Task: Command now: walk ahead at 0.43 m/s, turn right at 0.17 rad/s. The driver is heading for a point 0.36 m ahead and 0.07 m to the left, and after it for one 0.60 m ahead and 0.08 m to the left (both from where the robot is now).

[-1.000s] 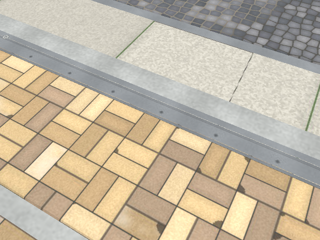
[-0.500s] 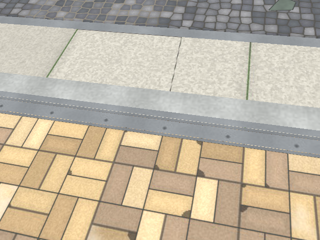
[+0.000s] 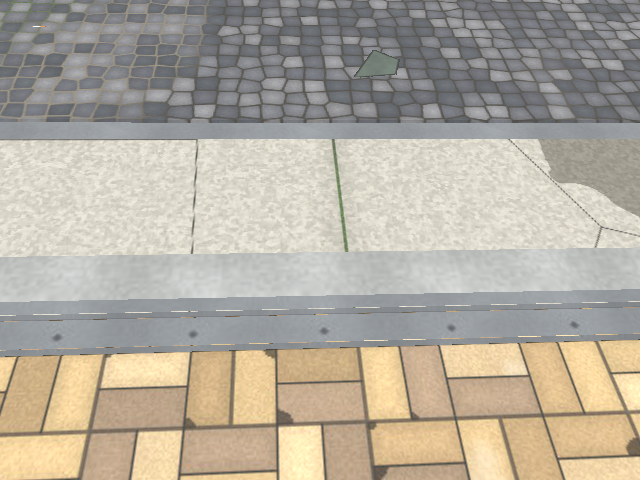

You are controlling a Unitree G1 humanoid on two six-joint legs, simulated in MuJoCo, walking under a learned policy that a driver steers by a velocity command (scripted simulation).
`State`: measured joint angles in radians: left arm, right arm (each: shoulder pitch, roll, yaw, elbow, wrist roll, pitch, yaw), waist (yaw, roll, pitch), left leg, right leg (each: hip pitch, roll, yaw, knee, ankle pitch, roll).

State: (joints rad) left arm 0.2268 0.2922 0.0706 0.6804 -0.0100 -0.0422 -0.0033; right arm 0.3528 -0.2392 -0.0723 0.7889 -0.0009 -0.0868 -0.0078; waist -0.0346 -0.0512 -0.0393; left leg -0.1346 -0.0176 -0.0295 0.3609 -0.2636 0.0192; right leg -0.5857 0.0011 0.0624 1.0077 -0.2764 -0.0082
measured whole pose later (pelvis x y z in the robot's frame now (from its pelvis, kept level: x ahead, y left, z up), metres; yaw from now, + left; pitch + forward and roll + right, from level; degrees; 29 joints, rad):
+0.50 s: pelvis +0.23 -0.07 +0.00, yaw +8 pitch +1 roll -2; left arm 0.33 0.25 0.07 0.78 0.01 -0.10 -0.01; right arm 0.22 -0.31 -0.08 0.73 0.03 -0.03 0.00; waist 0.04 0.05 0.01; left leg -0.69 0.09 -0.08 1.07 -0.15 0.00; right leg -0.10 0.02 -0.15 0.29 -0.21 -0.04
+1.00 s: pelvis +0.47 +0.04 +0.00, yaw +22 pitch +2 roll +0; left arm 0.13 0.32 0.06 0.73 0.00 -0.06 0.02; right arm 0.21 -0.27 -0.05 0.70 -0.01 -0.05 0.02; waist -0.02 -0.03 0.09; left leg -0.27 -0.09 0.00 0.39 -0.14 0.10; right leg -0.62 -0.10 0.05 1.07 -0.32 0.06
